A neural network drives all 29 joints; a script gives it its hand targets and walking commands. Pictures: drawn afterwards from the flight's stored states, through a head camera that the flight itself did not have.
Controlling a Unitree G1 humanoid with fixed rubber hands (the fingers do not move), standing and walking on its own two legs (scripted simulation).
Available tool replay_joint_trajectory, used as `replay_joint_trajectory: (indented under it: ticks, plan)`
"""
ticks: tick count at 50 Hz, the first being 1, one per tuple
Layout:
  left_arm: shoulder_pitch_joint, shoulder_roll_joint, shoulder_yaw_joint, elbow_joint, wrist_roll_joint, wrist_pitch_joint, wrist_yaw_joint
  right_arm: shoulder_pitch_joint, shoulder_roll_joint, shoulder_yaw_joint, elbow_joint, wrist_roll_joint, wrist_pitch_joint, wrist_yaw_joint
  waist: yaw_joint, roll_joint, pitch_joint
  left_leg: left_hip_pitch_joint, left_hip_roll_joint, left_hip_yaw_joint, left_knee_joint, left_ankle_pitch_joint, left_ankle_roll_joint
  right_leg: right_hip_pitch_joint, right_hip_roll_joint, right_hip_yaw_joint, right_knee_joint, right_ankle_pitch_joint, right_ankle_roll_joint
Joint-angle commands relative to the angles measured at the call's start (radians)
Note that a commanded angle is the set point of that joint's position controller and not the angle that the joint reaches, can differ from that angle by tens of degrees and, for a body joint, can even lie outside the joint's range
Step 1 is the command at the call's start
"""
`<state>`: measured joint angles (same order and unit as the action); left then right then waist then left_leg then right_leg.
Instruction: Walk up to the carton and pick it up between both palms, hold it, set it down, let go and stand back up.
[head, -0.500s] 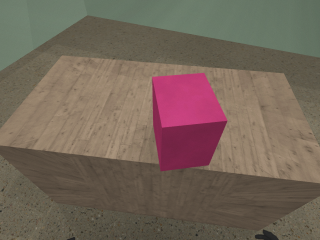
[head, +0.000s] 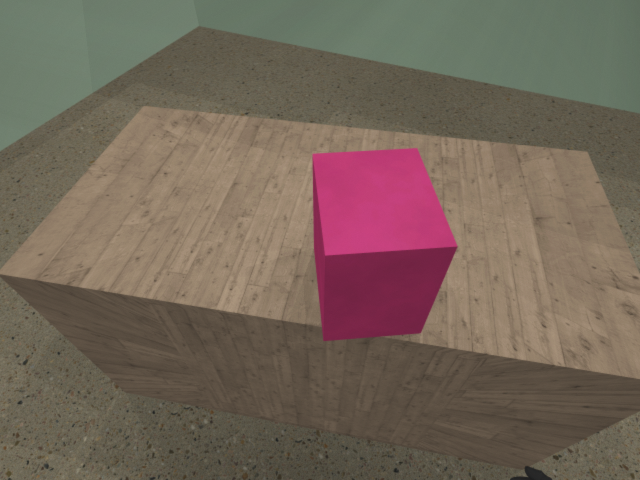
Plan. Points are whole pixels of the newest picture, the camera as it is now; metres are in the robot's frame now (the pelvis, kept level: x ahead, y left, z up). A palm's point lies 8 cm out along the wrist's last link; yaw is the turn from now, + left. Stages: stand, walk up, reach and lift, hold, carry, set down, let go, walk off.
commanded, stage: walk up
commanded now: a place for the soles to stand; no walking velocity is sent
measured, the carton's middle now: (368, 247) +0.46 -0.05 -0.01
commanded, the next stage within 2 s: reach and lift in 0.42 s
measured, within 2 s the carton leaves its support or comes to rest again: neither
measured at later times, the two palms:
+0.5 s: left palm out of the picture +0.07 +0.28 -0.12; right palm out of the picture +0.12 -0.25 -0.10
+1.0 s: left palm out of the picture +0.15 +0.22 -0.08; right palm out of the picture +0.15 -0.25 -0.05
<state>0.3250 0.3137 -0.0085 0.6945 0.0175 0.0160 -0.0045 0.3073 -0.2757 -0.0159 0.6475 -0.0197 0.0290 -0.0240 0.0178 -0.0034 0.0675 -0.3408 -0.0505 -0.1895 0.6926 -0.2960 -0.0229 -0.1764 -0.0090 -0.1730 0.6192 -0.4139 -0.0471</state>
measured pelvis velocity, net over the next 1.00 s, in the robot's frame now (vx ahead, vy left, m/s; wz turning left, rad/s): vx -0.02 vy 0.01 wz -0.16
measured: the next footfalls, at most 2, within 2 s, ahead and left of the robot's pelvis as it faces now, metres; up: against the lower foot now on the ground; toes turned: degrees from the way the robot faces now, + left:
none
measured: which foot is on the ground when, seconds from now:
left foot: down 0.00-1.00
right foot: down 0.00-1.00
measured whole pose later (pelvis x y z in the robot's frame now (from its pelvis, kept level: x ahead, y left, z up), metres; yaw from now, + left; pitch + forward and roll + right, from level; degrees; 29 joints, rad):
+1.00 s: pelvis -0.02 +0.01 +0.02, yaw -9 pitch -2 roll +0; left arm 0.14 0.16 0.06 0.62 0.00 0.15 0.11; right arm 0.00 -0.23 -0.05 0.88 -0.02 -0.23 0.12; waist 0.07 -0.04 0.05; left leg -0.24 0.03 -0.02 0.47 -0.20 -0.03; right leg -0.18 0.03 -0.02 0.50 -0.28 -0.04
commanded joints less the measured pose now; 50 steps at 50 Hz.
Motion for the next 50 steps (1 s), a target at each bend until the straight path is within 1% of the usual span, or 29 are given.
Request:
replay_joint_trajectory:
  ticks: [1, 2, 3, 4, 7, 9, 14, 15, 17, 19, 21, 22, 23, 24, 25, 26, 28, 29, 31, 34, 35, 38, 39, 40, 41, 42, 45, 47, 50]
  plan:
    - [0.021, 0.165, 0.045, -0.080, -0.010, -0.011, 0.009, -0.032, -0.093, -0.032, -0.103, -0.006, -0.032, 0.005, -0.002, -0.043, -0.048, 0.077, 0.041, 0.034, -0.077, 0.271, 0.053, -0.033, -0.210, 0.149, -0.159, 0.449, -0.045]
    - [0.023, 0.162, 0.043, -0.081, -0.013, -0.007, 0.007, -0.032, -0.104, -0.035, -0.102, -0.006, -0.033, 0.008, -0.002, -0.049, -0.053, 0.107, 0.053, 0.011, -0.078, 0.347, 0.064, -0.054, -0.174, 0.120, -0.142, 0.408, -0.021]
    - [0.032, 0.159, 0.042, -0.084, -0.014, -0.004, 0.006, -0.024, -0.121, -0.039, -0.097, -0.002, -0.032, 0.008, -0.004, -0.052, -0.062, 0.118, 0.066, -0.005, -0.066, 0.388, 0.072, -0.055, -0.154, 0.103, -0.132, 0.385, -0.008]
    - [0.044, 0.153, 0.043, -0.081, -0.014, 0.000, 0.007, -0.016, -0.134, -0.044, -0.087, 0.004, -0.031, 0.006, -0.005, -0.048, -0.078, 0.106, 0.072, -0.013, -0.057, 0.377, 0.077, -0.037, -0.144, 0.106, -0.137, 0.350, -0.006]
    - [0.039, 0.158, 0.050, -0.083, -0.014, 0.005, 0.006, -0.033, -0.128, -0.039, -0.082, 0.004, -0.027, -0.001, -0.004, -0.044, -0.047, 0.063, 0.049, 0.025, -0.046, 0.298, 0.062, -0.034, -0.171, 0.130, -0.169, 0.266, -0.035]
    - [0.040, 0.157, 0.052, -0.084, -0.013, 0.006, 0.006, -0.045, -0.126, -0.037, -0.083, 0.004, -0.027, -0.003, -0.002, -0.038, -0.022, 0.059, 0.044, 0.032, -0.046, 0.270, 0.057, -0.061, -0.184, 0.136, -0.185, 0.227, -0.047]
    - [0.050, 0.152, 0.052, -0.082, -0.009, 0.007, 0.003, -0.047, -0.138, -0.040, -0.074, 0.005, -0.034, -0.002, -0.001, 0.000, -0.033, 0.064, 0.063, -0.022, -0.077, 0.298, 0.074, -0.058, -0.149, 0.116, -0.143, 0.196, -0.029]
    - [0.062, 0.150, 0.058, -0.091, -0.016, 0.008, 0.000, -0.065, -0.131, -0.041, -0.074, 0.002, -0.036, -0.003, 0.007, -0.006, -0.034, 0.058, 0.067, -0.011, -0.088, 0.289, 0.078, -0.048, -0.141, 0.110, -0.143, 0.177, -0.027]
    - [0.077, 0.147, 0.059, -0.090, -0.016, 0.006, 0.000, -0.089, -0.130, -0.041, -0.075, 0.001, -0.036, -0.002, 0.016, 0.016, -0.031, 0.051, 0.062, 0.004, -0.079, 0.299, 0.074, -0.044, -0.143, 0.119, -0.147, 0.191, -0.025]
    - [0.077, 0.156, 0.063, -0.090, -0.010, 0.006, 0.001, -0.084, -0.122, -0.037, -0.072, 0.005, -0.036, -0.001, 0.013, 0.030, -0.030, 0.043, 0.063, 0.006, -0.081, 0.295, 0.074, -0.033, -0.148, 0.120, -0.145, 0.186, -0.031]
    - [0.078, 0.150, 0.063, -0.094, -0.012, 0.007, 0.000, -0.086, -0.125, -0.038, -0.067, 0.006, -0.036, 0.000, 0.013, 0.029, -0.036, 0.048, 0.070, -0.012, -0.100, 0.276, 0.077, -0.037, -0.138, 0.122, -0.137, 0.166, -0.030]
    - [-0.506, 0.172, 0.113, -0.284, -0.022, 0.125, 0.035, -0.495, -0.016, -0.111, 0.220, -0.109, -0.173, 0.033, -0.055, 0.086, -0.112, 0.011, 0.086, 0.187, -0.070, 0.134, -0.021, -0.330, -0.039, 0.070, -0.033, 0.048, 0.005]
    - [-0.414, 0.125, 0.099, -0.292, 0.007, 0.177, 0.062, -0.395, -0.045, -0.129, 0.309, -0.110, -0.231, 0.064, -0.071, 0.111, -0.031, 0.017, 0.097, 0.183, -0.072, 0.075, -0.031, -0.346, -0.043, 0.061, -0.014, 0.028, -0.003]
    - [-0.408, 0.112, 0.098, -0.319, 0.012, 0.199, 0.065, -0.394, -0.051, -0.134, 0.322, -0.103, -0.257, 0.078, -0.081, 0.079, -0.068, 0.032, 0.099, 0.181, -0.069, 0.058, -0.024, -0.336, -0.045, 0.059, -0.015, 0.031, -0.001]
    - [-0.358, 0.100, 0.091, -0.315, 0.006, 0.214, 0.065, -0.384, -0.069, -0.133, 0.344, -0.089, -0.270, 0.084, -0.081, 0.045, -0.111, 0.048, 0.096, 0.166, -0.038, 0.120, -0.022, -0.299, -0.043, 0.044, 0.004, 0.098, 0.003]
    - [-0.328, 0.094, 0.097, -0.335, 0.008, 0.218, 0.062, -0.362, -0.078, -0.113, 0.340, -0.072, -0.290, 0.086, -0.057, 0.052, -0.146, 0.084, 0.087, 0.172, -0.029, 0.173, -0.023, -0.261, -0.036, 0.050, -0.013, 0.158, 0.007]
    - [-0.207, 0.076, 0.114, -0.324, 0.006, 0.230, 0.047, -0.324, -0.102, -0.089, 0.350, -0.039, -0.332, 0.081, -0.035, 0.030, -0.220, 0.207, 0.072, 0.165, -0.028, 0.370, -0.021, -0.191, -0.013, 0.042, -0.063, 0.330, 0.022]
    - [-0.173, 0.072, 0.127, -0.322, 0.006, 0.232, 0.041, -0.328, -0.118, -0.069, 0.333, -0.020, -0.353, 0.076, -0.017, 0.025, -0.248, 0.261, 0.057, 0.164, -0.039, 0.445, -0.023, -0.161, 0.000, 0.040, -0.092, 0.415, 0.028]
    - [-0.101, 0.051, 0.144, -0.282, 0.017, 0.235, 0.035, -0.325, -0.140, -0.044, 0.328, 0.017, -0.370, 0.077, 0.005, 0.013, -0.280, 0.337, 0.039, 0.163, -0.094, 0.513, -0.021, -0.084, 0.022, 0.054, -0.155, 0.498, 0.037]
    - [-0.086, 0.013, 0.143, -0.239, 0.030, 0.238, 0.035, -0.356, -0.148, -0.027, 0.278, 0.039, -0.360, 0.080, 0.038, 0.020, -0.230, 0.324, 0.022, 0.182, -0.170, 0.456, -0.016, -0.033, 0.037, 0.072, -0.210, 0.425, 0.041]
    - [-0.102, 0.011, 0.146, -0.217, 0.030, 0.236, 0.038, -0.380, -0.138, -0.028, 0.241, 0.032, -0.352, 0.079, 0.048, 0.002, -0.210, 0.299, 0.019, 0.190, -0.189, 0.404, -0.009, -0.039, 0.038, 0.077, -0.227, 0.369, 0.046]
    - [-0.207, 0.004, 0.143, -0.190, 0.030, 0.215, 0.055, -0.425, -0.093, -0.029, 0.161, 0.011, -0.324, 0.084, 0.075, 0.016, -0.123, 0.222, 0.020, 0.221, -0.244, 0.255, 0.004, -0.072, 0.031, 0.094, -0.260, 0.192, 0.035]
    - [-0.205, -0.007, 0.143, -0.194, 0.002, 0.203, 0.065, -0.454, -0.092, -0.049, 0.048, 0.005, -0.332, 0.108, 0.129, -0.019, -0.088, 0.202, 0.028, 0.220, -0.297, 0.191, 0.023, -0.093, 0.040, 0.082, -0.301, 0.077, 0.034]
    - [-0.251, -0.013, 0.131, -0.188, -0.006, 0.190, 0.075, -0.446, -0.087, -0.051, 0.044, 0.002, -0.321, 0.122, 0.109, -0.022, -0.074, 0.196, 0.038, 0.225, -0.307, 0.135, 0.029, -0.113, 0.030, 0.093, -0.304, 0.053, 0.029]
    - [-0.276, -0.024, 0.133, -0.192, -0.001, 0.175, 0.087, -0.448, -0.078, -0.044, 0.047, 0.003, -0.309, 0.131, 0.105, -0.006, -0.065, 0.187, 0.038, 0.229, -0.314, 0.092, 0.027, -0.123, 0.023, 0.104, -0.310, 0.027, 0.024]
    - [-0.310, -0.032, 0.129, -0.199, 0.002, 0.162, 0.096, -0.444, -0.069, -0.043, 0.059, 0.002, -0.297, 0.139, 0.088, 0.005, -0.059, 0.188, 0.042, 0.233, -0.312, 0.057, 0.024, -0.139, 0.016, 0.114, -0.309, 0.011, 0.020]
    - [-0.381, -0.055, 0.107, -0.231, 0.000, 0.120, 0.115, -0.429, -0.056, -0.051, 0.100, 0.002, -0.279, 0.148, 0.046, 0.021, -0.077, 0.207, 0.054, 0.241, -0.295, 0.009, 0.021, -0.168, -0.003, 0.142, -0.298, -0.010, 0.014]
    - [-0.385, -0.064, 0.085, -0.254, -0.010, 0.085, 0.120, -0.420, -0.058, -0.057, 0.123, 0.007, -0.281, 0.146, 0.029, 0.023, -0.108, 0.229, 0.059, 0.242, -0.286, 0.027, 0.022, -0.165, -0.008, 0.152, -0.292, 0.014, 0.014]
    - [-0.325, -0.072, 0.061, -0.271, -0.023, 0.038, 0.122, -0.399, -0.076, -0.062, 0.162, 0.017, -0.300, 0.140, 0.022, 0.017, -0.152, 0.267, 0.062, 0.232, -0.283, 0.131, 0.021, -0.124, 0.000, 0.155, -0.295, 0.110, 0.014]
